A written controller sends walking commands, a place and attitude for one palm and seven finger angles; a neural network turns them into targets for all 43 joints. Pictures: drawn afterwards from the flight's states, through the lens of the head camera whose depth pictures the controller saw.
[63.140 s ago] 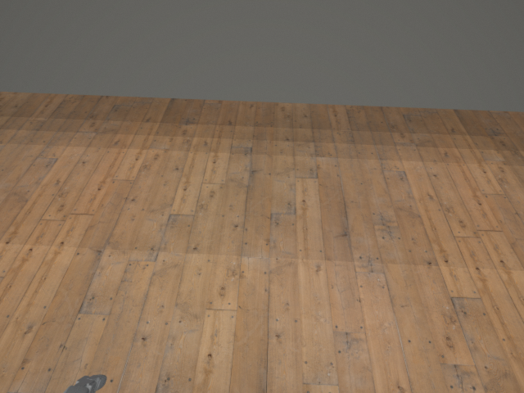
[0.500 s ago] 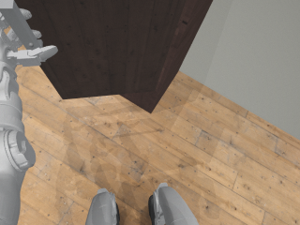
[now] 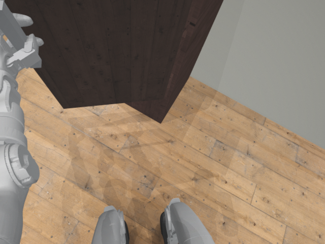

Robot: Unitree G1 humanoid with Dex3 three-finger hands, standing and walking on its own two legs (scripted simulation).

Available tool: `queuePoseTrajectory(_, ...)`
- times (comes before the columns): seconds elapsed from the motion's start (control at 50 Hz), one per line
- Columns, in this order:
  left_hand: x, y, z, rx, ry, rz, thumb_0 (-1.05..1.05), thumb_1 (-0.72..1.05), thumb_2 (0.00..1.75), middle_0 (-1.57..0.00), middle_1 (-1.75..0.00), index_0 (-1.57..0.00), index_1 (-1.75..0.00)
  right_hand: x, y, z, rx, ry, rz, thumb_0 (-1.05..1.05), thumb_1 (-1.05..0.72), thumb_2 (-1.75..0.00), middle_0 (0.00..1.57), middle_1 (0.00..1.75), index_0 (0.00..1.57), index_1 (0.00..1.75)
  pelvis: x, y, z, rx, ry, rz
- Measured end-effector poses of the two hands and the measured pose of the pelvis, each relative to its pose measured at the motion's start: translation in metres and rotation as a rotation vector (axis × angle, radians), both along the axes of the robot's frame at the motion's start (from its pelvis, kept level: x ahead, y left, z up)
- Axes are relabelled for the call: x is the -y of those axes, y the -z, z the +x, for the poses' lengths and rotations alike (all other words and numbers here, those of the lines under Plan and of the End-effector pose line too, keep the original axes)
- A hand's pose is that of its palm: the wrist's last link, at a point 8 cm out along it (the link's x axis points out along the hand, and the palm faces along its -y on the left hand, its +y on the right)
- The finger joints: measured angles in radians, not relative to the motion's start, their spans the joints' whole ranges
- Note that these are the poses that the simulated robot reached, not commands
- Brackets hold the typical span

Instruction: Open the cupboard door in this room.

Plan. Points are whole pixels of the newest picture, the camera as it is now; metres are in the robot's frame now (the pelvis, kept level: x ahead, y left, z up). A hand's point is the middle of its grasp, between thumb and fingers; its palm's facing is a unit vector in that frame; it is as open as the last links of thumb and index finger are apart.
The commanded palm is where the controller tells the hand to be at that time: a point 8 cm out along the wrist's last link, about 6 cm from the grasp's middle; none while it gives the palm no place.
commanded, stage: pull the door open along its arc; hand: left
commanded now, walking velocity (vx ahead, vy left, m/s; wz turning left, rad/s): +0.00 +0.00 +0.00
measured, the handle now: (19, 32) +0.59 +0.25 +0.07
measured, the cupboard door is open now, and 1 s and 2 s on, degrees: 40 79 80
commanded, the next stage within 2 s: open thumb and fingers to let go in 0.84 s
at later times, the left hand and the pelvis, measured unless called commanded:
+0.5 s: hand (49, 99) +0.42 +0.18 +0.07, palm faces +0.22 -0.97 +0.06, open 6.1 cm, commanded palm +0.36 +0.23 +0.07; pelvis +0.02 +0.00 +0.03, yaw +1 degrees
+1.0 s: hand (105, 146) +0.32 +0.08 +0.07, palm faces +0.51 -0.86 +0.00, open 6.1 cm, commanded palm +0.27 +0.12 +0.07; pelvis +0.01 -0.05 +0.02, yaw +6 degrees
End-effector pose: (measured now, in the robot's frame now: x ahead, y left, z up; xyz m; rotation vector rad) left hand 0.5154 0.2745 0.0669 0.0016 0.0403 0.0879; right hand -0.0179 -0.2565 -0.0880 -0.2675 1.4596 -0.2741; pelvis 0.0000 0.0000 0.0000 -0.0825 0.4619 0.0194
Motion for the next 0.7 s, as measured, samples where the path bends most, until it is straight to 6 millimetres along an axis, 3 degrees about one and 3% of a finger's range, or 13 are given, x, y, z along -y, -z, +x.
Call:
queuePoseTrajectory(0.18,0.003,0.001,-0.013,0.008,-0.007,0.003,0.0,0.72,0.81,-0.35,-1.35,-0.36,-1.35,0.001,0.0,0.002,-0.009,0.003,0.02,0.0,-0.91,-0.9,0.2,0.3,0.2,0.3,0.002,-0.004,0.004,0.009,0.002,0.007)
queuePoseTrajectory(0.32,0.01,0.001,-0.047,0.016,0.004,0.006,0.0,0.7,0.74,-0.35,-1.35,-0.36,-1.35,0.001,-0.006,0.028,0.061,0.006,0.049,0.0,-0.91,-0.9,0.2,0.3,0.2,0.3,0.002,-0.015,0.013,0.043,0.007,0.021)
queuePoseTrajectory(0.44,0.028,0.002,-0.096,0.038,-0.045,-0.034,0.01,0.68,0.71,-0.35,-1.35,-0.36,-1.35,0.0,-0.012,0.076,0.195,-0.041,0.076,0.0,-0.91,-0.9,0.2,0.3,0.2,0.3,0.001,-0.025,0.022,0.08,0.005,0.032)
queuePoseTrajectory(0.6,0.076,0.002,-0.164,0.057,-0.241,-0.041,0.0,0.67,0.72,-0.37,-1.35,-0.37,-1.33,-0.013,-0.015,0.158,0.402,-0.182,0.135,0.0,-0.91,-0.9,0.19,0.3,0.2,0.3,0.005,-0.027,0.023,0.134,-0.003,0.055)
queuePoseTrajectory(0.7,0.106,0.0,-0.2,0.038,-0.279,-0.026,0.0,0.64,0.7,-0.37,-1.34,-0.38,-1.34,-0.026,-0.022,0.197,0.513,-0.236,0.177,0.01,-0.91,-0.9,0.19,0.3,0.2,0.3,0.014,-0.029,0.022,0.175,-0.008,0.07)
